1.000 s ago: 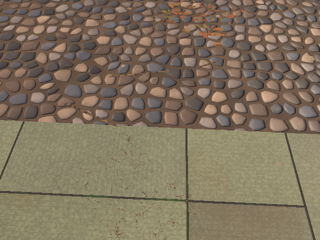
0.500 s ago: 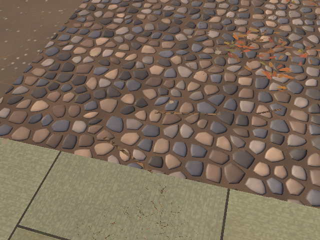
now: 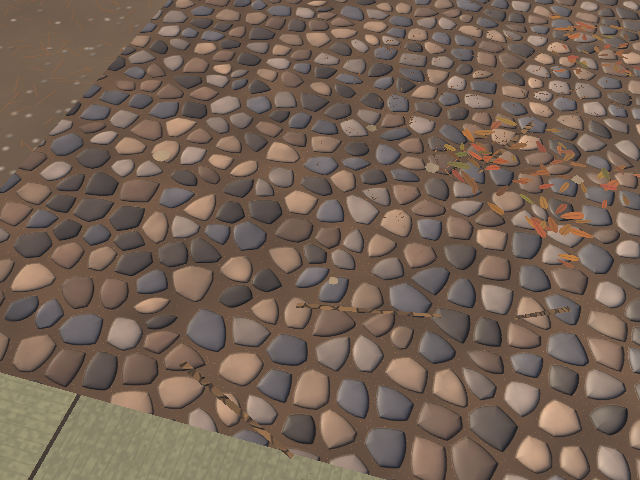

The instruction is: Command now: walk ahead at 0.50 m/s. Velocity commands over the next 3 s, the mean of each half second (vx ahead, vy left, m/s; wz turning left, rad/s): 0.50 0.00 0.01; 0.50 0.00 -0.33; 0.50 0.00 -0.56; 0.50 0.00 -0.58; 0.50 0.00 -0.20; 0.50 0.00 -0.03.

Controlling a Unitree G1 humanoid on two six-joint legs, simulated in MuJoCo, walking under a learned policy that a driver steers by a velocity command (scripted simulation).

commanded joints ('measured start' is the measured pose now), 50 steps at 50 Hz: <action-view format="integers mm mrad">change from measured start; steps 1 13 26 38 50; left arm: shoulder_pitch -30 -241 78 226 114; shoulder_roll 41 46 69 101 15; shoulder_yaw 8 -5 20 28 36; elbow -54 -135 52 98 10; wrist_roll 2 -8 -27 -17 -2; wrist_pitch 4 -20 -71 -49 15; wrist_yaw -6 7 27 42 2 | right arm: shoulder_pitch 33 132 -15 -394 -94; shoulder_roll -114 -139 -38 -61 -63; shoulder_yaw -24 -26 -18 -6 -26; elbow -19 84 17 -135 -57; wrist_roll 6 -13 -28 -8 -9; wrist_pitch -19 -8 41 20 -25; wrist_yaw -3 -22 21 12 -22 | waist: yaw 13 -4 -25 61 25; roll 96 110 -15 -38 146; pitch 43 65 28 56 -4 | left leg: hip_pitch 37 242 -422 -437 -7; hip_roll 261 291 172 119 339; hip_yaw -201 -109 -88 -58 -198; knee -187 -33 777 295 -123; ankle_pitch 200 654 -39 103 47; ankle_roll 118 79 -52 -100 23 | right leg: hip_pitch -131 8 361 535 -32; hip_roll -34 63 -123 -108 5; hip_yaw -5 -82 138 184 48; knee -57 -459 -899 -779 133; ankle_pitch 102 104 204 442 -33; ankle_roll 26 -59 -184 -175 -38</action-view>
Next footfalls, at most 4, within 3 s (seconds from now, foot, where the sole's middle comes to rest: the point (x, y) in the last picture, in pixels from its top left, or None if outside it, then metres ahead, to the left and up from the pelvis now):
0.32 right None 0.34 -0.12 -0.79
0.84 left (287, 425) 0.63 0.06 -0.79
1.38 right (405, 350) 0.82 -0.21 -0.79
1.92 left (417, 237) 1.18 -0.28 -0.78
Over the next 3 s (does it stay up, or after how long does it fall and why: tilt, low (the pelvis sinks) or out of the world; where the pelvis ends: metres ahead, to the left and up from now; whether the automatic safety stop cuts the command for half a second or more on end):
stays up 1.35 -0.68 -0.03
